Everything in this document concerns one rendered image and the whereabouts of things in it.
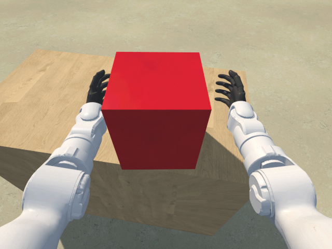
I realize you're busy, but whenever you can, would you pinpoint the pedestal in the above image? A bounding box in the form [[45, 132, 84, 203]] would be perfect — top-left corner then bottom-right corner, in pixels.
[[0, 49, 250, 236]]

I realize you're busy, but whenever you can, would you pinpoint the robot right upper arm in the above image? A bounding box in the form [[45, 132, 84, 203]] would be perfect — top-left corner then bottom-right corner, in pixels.
[[249, 165, 332, 249]]

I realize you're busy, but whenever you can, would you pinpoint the right robot forearm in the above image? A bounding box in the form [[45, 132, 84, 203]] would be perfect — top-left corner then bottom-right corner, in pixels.
[[227, 101, 317, 202]]

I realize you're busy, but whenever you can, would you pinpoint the robot right hand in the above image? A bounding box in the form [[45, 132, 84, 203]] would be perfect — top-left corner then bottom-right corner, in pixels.
[[215, 70, 246, 108]]

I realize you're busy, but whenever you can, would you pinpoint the robot left hand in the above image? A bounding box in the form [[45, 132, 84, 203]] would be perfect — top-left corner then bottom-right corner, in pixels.
[[86, 70, 110, 105]]

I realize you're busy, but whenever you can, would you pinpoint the left robot forearm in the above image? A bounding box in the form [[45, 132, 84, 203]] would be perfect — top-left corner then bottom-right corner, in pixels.
[[22, 102, 107, 211]]

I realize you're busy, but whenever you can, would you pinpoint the robot left upper arm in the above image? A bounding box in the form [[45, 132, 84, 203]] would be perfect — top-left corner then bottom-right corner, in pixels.
[[0, 165, 91, 249]]

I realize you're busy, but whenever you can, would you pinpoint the carton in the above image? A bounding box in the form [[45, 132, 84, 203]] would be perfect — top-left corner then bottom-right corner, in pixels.
[[101, 52, 212, 170]]

